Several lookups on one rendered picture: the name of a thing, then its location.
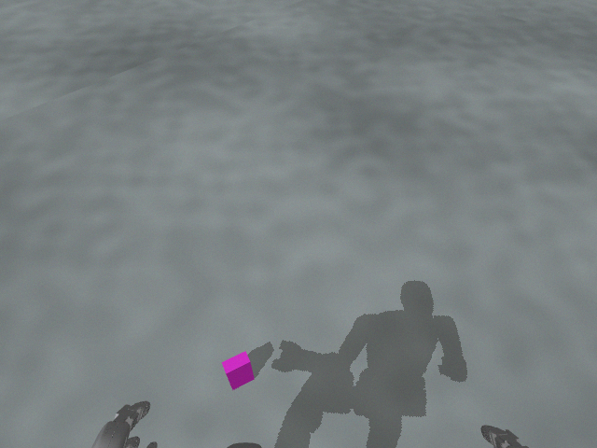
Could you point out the left robot hand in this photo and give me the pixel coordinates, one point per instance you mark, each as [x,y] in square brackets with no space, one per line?
[115,433]

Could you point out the carton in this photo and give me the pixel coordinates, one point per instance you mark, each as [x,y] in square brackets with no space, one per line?
[238,370]

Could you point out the right robot hand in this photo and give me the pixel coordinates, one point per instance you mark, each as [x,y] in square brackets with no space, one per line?
[500,438]

